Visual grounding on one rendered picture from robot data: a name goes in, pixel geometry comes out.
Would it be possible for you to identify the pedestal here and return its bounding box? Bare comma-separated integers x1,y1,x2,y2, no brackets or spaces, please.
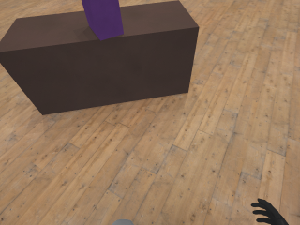
0,0,200,115

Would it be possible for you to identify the right robot hand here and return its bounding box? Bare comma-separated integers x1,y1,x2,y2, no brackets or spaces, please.
251,198,289,225

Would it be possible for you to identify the carton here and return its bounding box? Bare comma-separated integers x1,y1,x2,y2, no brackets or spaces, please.
82,0,124,41

